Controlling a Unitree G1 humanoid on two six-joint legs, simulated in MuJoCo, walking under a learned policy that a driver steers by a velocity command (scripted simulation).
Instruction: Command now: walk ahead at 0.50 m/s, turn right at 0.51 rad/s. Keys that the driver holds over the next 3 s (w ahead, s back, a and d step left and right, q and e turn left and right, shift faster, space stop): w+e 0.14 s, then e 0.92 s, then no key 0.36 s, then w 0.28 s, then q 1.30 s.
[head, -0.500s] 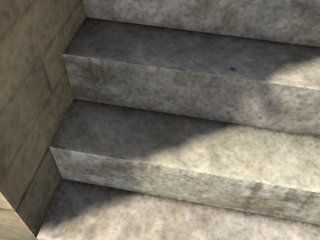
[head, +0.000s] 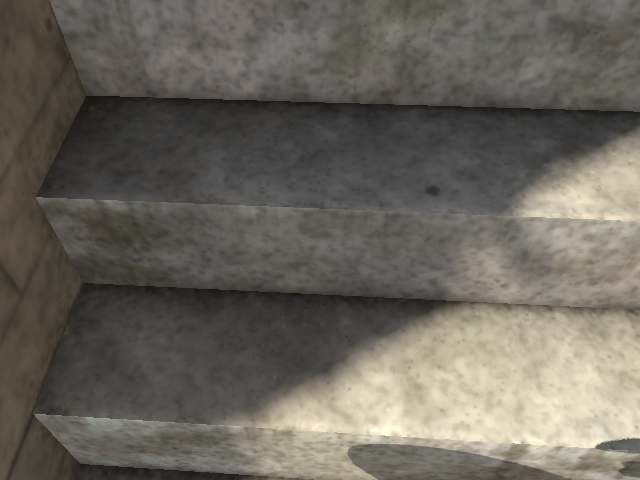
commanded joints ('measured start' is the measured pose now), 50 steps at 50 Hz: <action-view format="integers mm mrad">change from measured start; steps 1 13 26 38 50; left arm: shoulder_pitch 150 -190 -452 -234 -235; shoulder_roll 131 86 5 79 192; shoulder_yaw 19 52 28 61 55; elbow -9 -308 -451 -391 -498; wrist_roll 1 0 23 -3 20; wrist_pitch -4 -33 167 103 88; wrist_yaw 11 -58 -21 -60 5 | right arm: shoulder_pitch -274 194 102 227 -26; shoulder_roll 4 -324 -145 -254 -124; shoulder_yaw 32 -102 -68 -109 -49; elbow -239 -214 -24 -119 -316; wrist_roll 5 46 33 71 14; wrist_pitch -28 -3 -47 74 43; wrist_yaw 0 -57 -20 4 -6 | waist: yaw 30 -204 -2 -33 -46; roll -80 447 57 26 -123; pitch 70 -572 2 -61 -96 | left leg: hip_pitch -492 1046 669 970 306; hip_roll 35 423 363 267 -78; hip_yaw -57 -1016 -27 282 -90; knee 92 -1480 -1435 -1175 -467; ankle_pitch -78 590 265 514 29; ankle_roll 25 197 58 2 -63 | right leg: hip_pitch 324 -421 -821 -55 44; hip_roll -342 96 -63 -50 -310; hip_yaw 393 263 -3 -250 399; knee -165 1281 1408 -58 -93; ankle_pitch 80 -59 299 121 137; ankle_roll -219 83 88 68 -204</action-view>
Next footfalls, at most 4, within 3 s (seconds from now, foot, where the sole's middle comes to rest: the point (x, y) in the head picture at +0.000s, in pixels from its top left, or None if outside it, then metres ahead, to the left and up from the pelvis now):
0.20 left None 0.24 0.20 -0.57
0.78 right None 0.25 -0.12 -0.57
1.24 left None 0.30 0.08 -0.57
1.90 right None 0.25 -0.27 -0.57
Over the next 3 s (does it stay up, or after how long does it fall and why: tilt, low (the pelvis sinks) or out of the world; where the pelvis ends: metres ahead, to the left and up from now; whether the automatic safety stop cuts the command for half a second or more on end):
stays up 0.13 -0.26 0.12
